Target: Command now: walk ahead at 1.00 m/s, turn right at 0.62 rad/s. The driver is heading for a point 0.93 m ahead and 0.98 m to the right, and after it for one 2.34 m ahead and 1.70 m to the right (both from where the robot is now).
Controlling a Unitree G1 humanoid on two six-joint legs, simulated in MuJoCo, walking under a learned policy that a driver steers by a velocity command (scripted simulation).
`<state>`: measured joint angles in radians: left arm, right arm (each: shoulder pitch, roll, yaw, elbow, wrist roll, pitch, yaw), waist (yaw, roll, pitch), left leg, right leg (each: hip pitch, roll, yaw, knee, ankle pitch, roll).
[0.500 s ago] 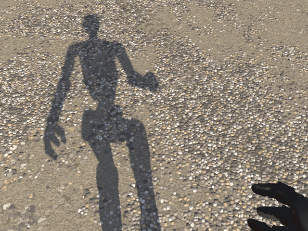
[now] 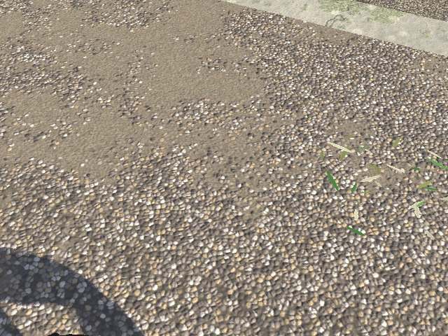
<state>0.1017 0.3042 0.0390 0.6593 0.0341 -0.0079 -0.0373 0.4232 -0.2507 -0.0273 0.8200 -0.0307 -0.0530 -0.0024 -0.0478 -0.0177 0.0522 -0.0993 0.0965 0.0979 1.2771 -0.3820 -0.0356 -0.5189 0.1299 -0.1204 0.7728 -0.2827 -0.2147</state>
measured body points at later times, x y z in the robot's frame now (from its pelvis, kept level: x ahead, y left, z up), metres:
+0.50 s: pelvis +0.47 +0.04 +0.03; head +0.50 +0.03 +0.48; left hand +0.56 +0.31 -0.09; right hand +0.55 -0.25 -0.08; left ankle +0.55 +0.12 -0.70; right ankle +0.29 -0.04 -0.57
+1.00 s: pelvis +0.93 -0.12 +0.03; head +0.96 -0.13 +0.48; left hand +1.11 +0.12 -0.10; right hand +0.95 -0.42 -0.06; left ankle +0.94 +0.07 -0.58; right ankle +0.94 -0.14 -0.69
